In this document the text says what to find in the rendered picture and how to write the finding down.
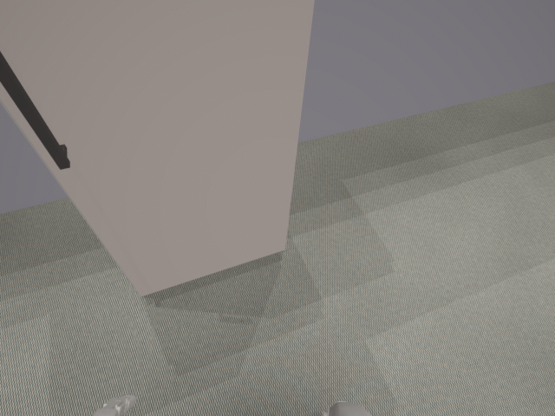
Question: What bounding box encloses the robot left hand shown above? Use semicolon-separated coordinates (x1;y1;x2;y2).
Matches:
93;395;136;416

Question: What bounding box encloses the handle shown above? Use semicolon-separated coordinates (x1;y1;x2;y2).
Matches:
0;51;70;170

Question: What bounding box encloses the fridge door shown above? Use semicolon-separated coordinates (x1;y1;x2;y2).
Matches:
0;0;315;296

